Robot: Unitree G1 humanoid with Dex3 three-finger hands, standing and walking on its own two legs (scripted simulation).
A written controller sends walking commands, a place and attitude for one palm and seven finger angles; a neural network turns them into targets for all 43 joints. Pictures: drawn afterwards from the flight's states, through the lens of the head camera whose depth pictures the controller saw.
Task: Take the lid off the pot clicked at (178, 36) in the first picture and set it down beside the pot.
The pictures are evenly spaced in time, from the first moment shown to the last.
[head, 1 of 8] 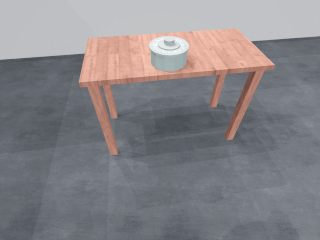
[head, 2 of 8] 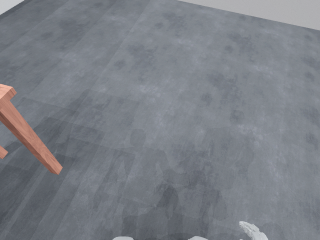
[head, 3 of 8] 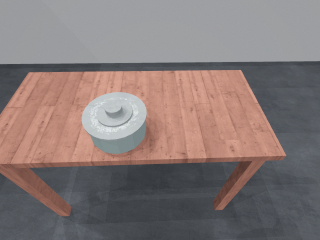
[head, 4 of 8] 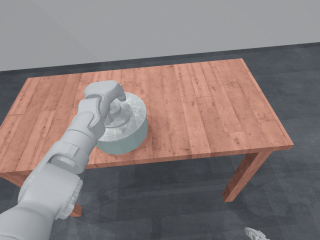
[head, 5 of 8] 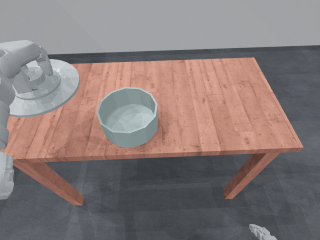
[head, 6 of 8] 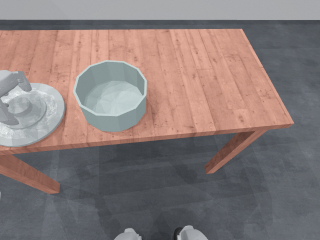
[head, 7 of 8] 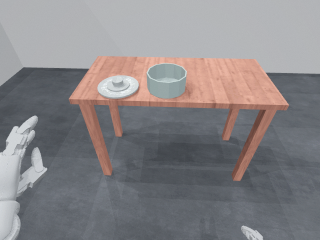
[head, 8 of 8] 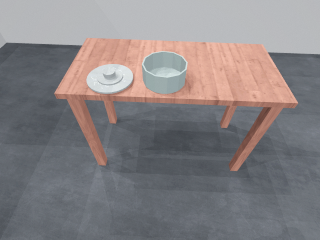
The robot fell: no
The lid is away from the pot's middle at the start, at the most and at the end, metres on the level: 0.00 0.24 0.24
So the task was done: yes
